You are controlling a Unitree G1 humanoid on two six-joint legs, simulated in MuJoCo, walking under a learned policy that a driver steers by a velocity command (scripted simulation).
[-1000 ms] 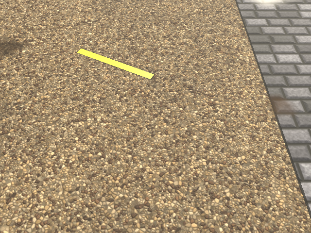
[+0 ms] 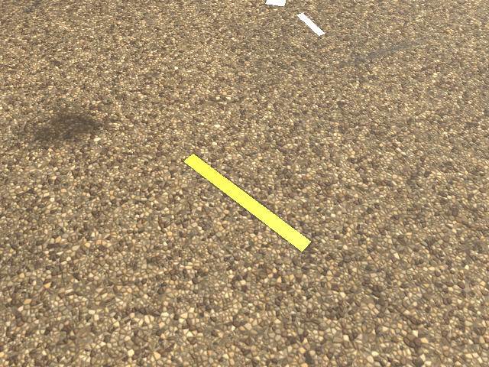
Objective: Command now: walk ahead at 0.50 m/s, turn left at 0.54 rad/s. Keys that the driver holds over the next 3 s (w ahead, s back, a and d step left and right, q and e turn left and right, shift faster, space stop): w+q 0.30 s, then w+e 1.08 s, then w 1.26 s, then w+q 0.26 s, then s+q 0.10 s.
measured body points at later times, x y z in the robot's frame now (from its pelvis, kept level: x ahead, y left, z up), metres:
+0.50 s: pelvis +0.30 +0.03 +0.01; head +0.32 +0.04 +0.46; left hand +0.47 +0.30 -0.08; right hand +0.39 -0.25 -0.10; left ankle +0.14 +0.09 -0.72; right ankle +0.48 -0.06 -0.70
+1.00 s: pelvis +0.58 +0.06 +0.01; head +0.61 +0.05 +0.46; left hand +0.60 +0.35 -0.10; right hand +0.83 -0.17 -0.05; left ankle +0.73 +0.19 -0.71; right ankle +0.48 -0.05 -0.72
